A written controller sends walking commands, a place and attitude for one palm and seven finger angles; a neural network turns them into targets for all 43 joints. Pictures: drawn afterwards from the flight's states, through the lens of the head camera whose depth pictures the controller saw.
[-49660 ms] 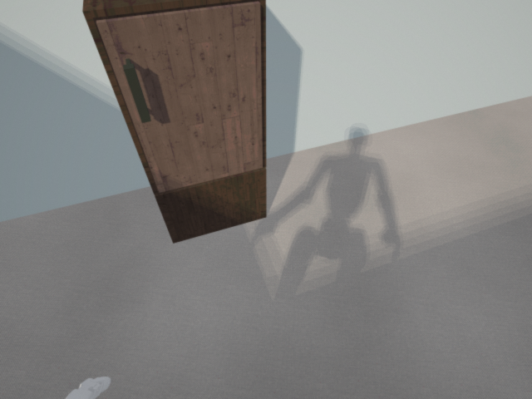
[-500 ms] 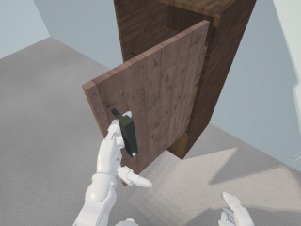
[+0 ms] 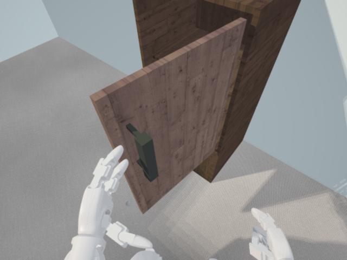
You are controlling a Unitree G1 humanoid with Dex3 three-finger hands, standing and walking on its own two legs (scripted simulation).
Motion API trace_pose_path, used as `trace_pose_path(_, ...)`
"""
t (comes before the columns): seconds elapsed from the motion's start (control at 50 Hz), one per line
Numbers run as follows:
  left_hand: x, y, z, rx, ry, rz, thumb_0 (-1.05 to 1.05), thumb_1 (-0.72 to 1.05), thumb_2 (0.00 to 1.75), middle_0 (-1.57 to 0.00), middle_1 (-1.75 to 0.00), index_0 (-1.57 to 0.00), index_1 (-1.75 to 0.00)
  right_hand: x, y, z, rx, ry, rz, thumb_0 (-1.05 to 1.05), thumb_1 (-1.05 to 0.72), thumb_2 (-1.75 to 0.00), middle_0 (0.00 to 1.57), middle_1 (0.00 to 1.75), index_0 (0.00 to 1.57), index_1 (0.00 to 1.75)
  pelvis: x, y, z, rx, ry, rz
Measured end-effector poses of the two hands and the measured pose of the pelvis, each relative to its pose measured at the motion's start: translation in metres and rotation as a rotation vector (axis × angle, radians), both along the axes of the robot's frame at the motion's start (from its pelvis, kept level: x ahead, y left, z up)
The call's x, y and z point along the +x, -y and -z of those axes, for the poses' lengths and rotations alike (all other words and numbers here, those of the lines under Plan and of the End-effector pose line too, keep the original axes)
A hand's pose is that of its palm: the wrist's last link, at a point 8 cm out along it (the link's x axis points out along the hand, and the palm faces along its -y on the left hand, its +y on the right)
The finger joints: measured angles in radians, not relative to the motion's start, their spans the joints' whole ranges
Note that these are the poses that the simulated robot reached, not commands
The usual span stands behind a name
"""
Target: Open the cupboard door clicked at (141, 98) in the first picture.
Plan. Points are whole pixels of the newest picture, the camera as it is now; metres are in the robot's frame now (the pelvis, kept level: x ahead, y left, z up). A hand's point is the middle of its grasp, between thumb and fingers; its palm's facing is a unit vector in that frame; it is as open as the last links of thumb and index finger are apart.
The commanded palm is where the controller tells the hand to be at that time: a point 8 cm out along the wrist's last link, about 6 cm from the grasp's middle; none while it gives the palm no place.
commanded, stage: slide the hand sideways off the handle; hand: left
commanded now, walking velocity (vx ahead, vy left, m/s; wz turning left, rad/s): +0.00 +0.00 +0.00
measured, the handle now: (141, 153) +0.33 +0.10 +0.07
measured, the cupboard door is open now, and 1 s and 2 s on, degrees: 82 82 82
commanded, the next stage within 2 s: draw the hand back to the body in 0.38 s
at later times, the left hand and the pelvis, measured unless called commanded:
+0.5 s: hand (105, 217) +0.19 +0.14 +0.07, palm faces +0.02 -1.00 -0.02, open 16.3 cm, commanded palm +0.17 +0.20 +0.08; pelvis +0.00 -0.01 -0.01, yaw +1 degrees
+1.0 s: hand (65, 206) +0.19 +0.19 +0.13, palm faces +0.05 -1.00 -0.07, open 16.2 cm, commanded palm +0.16 +0.25 +0.14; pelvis +0.01 +0.01 +0.02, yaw +1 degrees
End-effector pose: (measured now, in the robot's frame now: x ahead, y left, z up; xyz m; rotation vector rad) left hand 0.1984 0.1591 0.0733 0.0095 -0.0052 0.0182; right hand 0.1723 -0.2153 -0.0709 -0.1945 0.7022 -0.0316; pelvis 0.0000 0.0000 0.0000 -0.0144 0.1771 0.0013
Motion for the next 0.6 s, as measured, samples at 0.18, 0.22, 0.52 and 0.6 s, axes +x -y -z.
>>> trace_pose_path(0.18, -0.011, -0.021, 0.003, 0.026, -0.03, -0.036, -0.01, -0.5, 0.3, -0.17, -0.31, -0.16, -0.31, 0.001, 0.011, 0.004, -0.013, 0.0, 0.014, 0.02, -0.91, -0.9, 0.2, 0.3, 0.2, 0.3, 0.002, 0.008, 0.003, 0.001, -0.013, -0.005)
trace_pose_path(0.22, -0.015, -0.027, 0.003, 0.026, -0.033, -0.046, -0.01, -0.5, 0.3, -0.17, -0.31, -0.16, -0.31, 0.0, 0.014, 0.004, -0.018, -0.001, 0.02, 0.02, -0.91, -0.9, 0.2, 0.3, 0.2, 0.3, 0.003, 0.01, 0.003, -0.001, -0.015, -0.008)
trace_pose_path(0.52, -0.025, -0.038, 0.002, 0.007, -0.015, -0.002, -0.01, -0.5, 0.3, -0.15, -0.3, -0.15, -0.3, -0.002, 0.022, 0.005, -0.05, 0.029, 0.047, 0.02, -0.91, -0.9, 0.2, 0.3, 0.2, 0.3, 0.0, 0.007, 0.009, -0.013, -0.025, -0.015)
trace_pose_path(0.6, -0.023, -0.042, -0.006, 0.029, 0.003, 0.004, -0.01, -0.5, 0.3, -0.16, -0.3, -0.15, -0.3, -0.002, 0.016, 0.003, -0.038, 0.032, 0.055, 0.02, -0.91, -0.9, 0.2, 0.3, 0.2, 0.3, 0.0, 0.005, 0.007, -0.012, -0.019, -0.009)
